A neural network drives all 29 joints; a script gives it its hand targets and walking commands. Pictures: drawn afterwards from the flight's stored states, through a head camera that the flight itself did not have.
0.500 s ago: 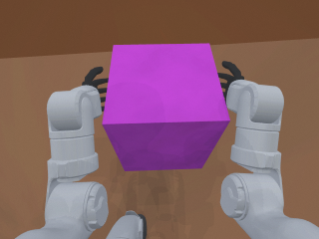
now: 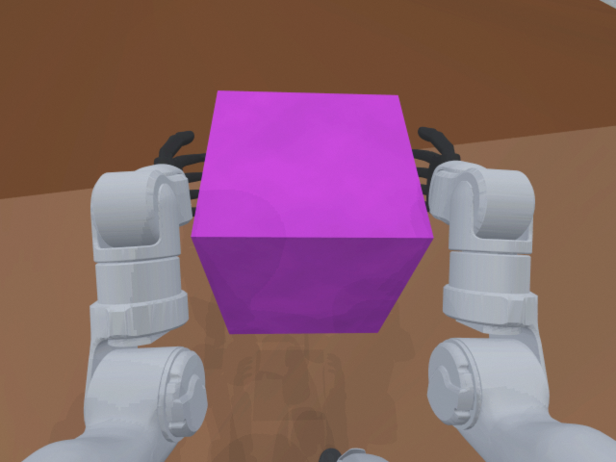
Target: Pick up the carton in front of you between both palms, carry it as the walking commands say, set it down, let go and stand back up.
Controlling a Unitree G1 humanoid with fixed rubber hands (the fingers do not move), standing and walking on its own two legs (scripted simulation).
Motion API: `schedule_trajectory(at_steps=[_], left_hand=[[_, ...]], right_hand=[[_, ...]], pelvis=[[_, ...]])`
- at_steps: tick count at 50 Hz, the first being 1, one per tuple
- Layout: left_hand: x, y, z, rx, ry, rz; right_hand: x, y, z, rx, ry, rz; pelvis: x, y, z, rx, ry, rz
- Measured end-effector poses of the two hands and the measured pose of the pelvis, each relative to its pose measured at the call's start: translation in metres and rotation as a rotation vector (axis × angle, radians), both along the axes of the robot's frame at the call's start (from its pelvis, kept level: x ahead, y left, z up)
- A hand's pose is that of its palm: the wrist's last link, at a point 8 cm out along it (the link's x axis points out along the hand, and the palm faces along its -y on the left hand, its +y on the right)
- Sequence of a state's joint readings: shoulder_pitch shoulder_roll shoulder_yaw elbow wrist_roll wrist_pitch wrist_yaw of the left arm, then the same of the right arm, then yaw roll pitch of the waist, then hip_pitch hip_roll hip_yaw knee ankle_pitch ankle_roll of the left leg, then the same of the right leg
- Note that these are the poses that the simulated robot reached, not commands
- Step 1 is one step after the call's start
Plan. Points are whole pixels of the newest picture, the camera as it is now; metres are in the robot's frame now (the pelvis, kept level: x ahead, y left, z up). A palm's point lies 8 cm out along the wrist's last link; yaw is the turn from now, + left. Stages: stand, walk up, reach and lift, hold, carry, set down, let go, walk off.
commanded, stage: carry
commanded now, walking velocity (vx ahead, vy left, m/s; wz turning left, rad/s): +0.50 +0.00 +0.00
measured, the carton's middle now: (306, 225) +0.39 -0.01 +0.11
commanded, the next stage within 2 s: none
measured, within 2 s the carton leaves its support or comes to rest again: neither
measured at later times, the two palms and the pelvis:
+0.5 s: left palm (196, 52) +0.69 +0.15 +0.19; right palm (380, 49) +0.69 -0.15 +0.20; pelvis +0.31 +0.01 +0.02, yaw -2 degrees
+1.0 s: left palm out of the picture +0.97 +0.12 +0.22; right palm out of the picture +0.98 -0.18 +0.22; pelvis +0.60 -0.03 +0.05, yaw +0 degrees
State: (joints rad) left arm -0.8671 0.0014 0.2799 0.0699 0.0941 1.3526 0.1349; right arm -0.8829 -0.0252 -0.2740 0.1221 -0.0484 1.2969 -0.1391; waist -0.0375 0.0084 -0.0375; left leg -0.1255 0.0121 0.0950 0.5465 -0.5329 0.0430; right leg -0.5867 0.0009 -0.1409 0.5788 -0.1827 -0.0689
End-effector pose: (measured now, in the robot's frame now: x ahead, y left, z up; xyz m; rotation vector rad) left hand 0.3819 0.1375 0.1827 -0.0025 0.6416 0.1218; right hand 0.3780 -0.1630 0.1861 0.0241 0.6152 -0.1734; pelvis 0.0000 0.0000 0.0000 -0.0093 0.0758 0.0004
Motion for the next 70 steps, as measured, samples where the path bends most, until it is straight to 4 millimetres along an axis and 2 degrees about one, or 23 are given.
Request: schedule_trajectory(at_steps=[3,7,12,16,20,23,26,31,35,40,44,48,53,57,64,70], left_hand=[[0.028,0.003,-0.008,0.038,0.053,0.035],[0.056,0.011,-0.020,0.037,0.143,0.073],[0.107,0.013,-0.010,0.026,0.120,0.099],[0.161,0.011,0.007,0.019,0.060,0.094],[0.222,0.010,0.019,0.015,0.027,0.069],[0.271,0.012,0.018,0.013,0.030,0.041],[0.318,0.010,0.007,-0.018,0.057,-0.019],[0.375,-0.002,-0.003,-0.023,0.138,-0.071],[0.419,-0.007,0.007,-0.035,0.108,-0.079],[0.475,-0.009,0.030,-0.045,0.025,-0.055],[0.525,-0.013,0.044,-0.031,-0.001,-0.033],[0.572,-0.017,0.045,0.012,0.018,-0.001],[0.609,-0.011,0.031,0.034,0.120,0.043],[0.646,-0.006,0.039,0.025,0.108,0.074],[0.736,0.000,0.062,0.003,0.045,0.073],[0.827,0.006,0.053,-0.004,0.057,0.007]], right_hand=[[0.045,0.004,-0.010,0.008,0.053,0.056],[0.090,0.012,-0.019,0.005,0.141,0.099],[0.147,0.015,-0.010,0.021,0.119,0.108],[0.194,0.012,0.005,0.037,0.059,0.086],[0.246,0.012,0.017,0.050,0.026,0.071],[0.287,0.013,0.017,0.036,0.029,0.050],[0.320,0.012,0.010,0.003,0.056,0.018],[0.356,0.002,-0.004,-0.010,0.138,-0.036],[0.395,-0.004,0.007,0.000,0.107,-0.060],[0.460,-0.006,0.033,0.007,0.024,-0.050],[0.518,-0.010,0.046,0.006,0.000,-0.017],[0.580,-0.015,0.042,0.008,0.019,0.039],[0.638,-0.008,0.032,0.016,0.120,0.094],[0.683,-0.002,0.041,0.025,0.109,0.109],[0.765,0.002,0.063,0.037,0.046,0.080],[0.837,0.007,0.058,-0.005,0.057,0.035]], pelvis=[[0.037,-0.011,0.001,-0.008,-0.013,0.001],[0.077,-0.022,0.016,0.012,-0.014,0.004],[0.127,-0.026,0.028,0.023,-0.005,0.007],[0.174,-0.022,0.032,0.021,0.005,0.001],[0.230,-0.012,0.031,0.020,0.015,-0.011],[0.277,-0.001,0.024,0.024,0.012,-0.019],[0.319,0.009,0.021,0.034,-0.004,-0.028],[0.369,0.018,0.041,0.011,-0.006,-0.026],[0.409,0.018,0.052,0.000,0.000,-0.029],[0.467,0.009,0.057,0.001,0.012,-0.023],[0.524,-0.006,0.054,0.003,0.016,-0.017],[0.581,-0.023,0.045,-0.013,-0.004,0.001],[0.630,-0.035,0.060,0.007,-0.004,0.000],[0.666,-0.038,0.070,0.015,0.000,0.002],[0.749,-0.027,0.075,0.015,0.016,-0.005],[0.835,-0.004,0.063,0.036,-0.002,-0.024]])
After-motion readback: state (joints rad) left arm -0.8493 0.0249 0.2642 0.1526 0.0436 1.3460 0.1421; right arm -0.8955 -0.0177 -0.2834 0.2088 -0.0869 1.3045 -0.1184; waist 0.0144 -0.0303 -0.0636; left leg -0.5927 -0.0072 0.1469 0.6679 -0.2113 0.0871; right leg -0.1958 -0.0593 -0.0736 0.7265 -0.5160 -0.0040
